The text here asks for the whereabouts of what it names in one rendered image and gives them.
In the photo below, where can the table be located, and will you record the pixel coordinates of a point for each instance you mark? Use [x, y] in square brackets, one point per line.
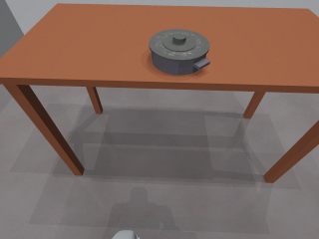
[251, 49]

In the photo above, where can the pot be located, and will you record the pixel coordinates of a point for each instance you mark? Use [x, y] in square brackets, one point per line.
[179, 68]

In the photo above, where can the lid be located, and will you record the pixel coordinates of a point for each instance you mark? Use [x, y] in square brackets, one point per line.
[163, 46]

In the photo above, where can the knob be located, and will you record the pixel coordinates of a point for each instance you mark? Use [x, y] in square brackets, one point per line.
[179, 37]

